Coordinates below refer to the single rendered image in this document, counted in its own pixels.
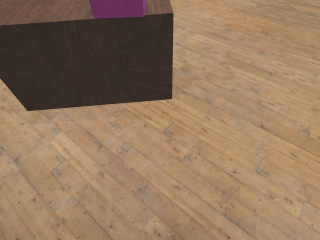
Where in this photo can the carton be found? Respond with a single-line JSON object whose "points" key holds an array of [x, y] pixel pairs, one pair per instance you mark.
{"points": [[117, 8]]}

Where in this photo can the pedestal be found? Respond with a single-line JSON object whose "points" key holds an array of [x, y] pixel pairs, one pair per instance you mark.
{"points": [[54, 54]]}

